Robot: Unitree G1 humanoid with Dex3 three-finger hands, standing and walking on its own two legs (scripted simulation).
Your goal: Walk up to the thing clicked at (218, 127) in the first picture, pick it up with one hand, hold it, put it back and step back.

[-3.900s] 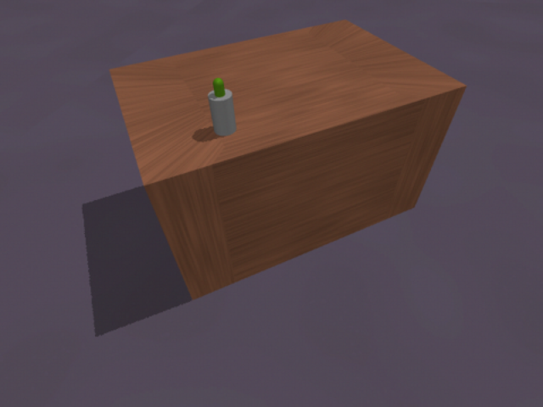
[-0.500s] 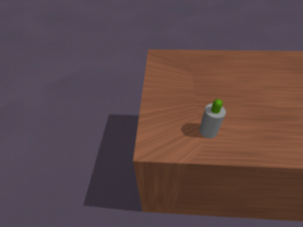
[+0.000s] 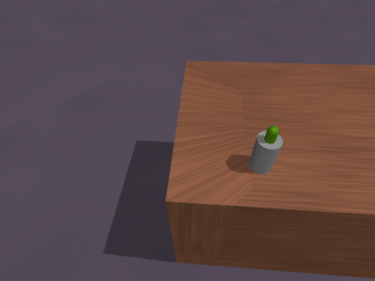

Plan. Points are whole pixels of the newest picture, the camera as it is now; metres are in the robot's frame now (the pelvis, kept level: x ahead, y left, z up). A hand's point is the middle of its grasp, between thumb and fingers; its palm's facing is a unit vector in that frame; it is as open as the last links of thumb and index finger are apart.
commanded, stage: walk up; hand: right
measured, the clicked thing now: (266, 147) +0.49 -0.20 -0.04
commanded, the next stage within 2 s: stand in 0.20 s
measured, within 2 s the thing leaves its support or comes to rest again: neither
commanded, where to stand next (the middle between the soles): +0.05 +0.02 m, yaw -5 degrees
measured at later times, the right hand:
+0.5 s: hand out of the picture +0.10 -0.26 -0.15, palm faces -0.01 +0.94 -0.34, open 7.4 cm
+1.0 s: hand out of the picture +0.07 -0.27 -0.15, palm faces +0.02 +0.94 -0.34, open 7.4 cm
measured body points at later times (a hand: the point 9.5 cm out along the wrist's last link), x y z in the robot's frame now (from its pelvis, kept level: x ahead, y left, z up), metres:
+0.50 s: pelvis +0.01 -0.01 +0.00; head +0.02 -0.01 +0.45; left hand +0.09 +0.29 -0.13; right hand +0.10 -0.31 -0.13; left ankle +0.05 +0.13 -0.74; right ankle -0.03 -0.14 -0.74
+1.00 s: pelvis +0.00 -0.01 +0.00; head +0.01 -0.01 +0.45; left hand +0.08 +0.29 -0.13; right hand +0.07 -0.32 -0.13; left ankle +0.05 +0.13 -0.74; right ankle -0.03 -0.14 -0.74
